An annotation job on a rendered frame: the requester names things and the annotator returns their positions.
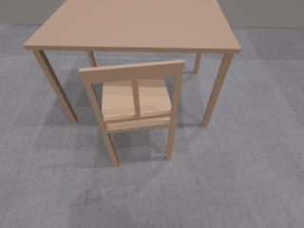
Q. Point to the table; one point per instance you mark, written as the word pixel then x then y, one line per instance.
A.
pixel 174 26

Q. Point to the chair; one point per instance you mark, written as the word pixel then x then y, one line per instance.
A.
pixel 135 97

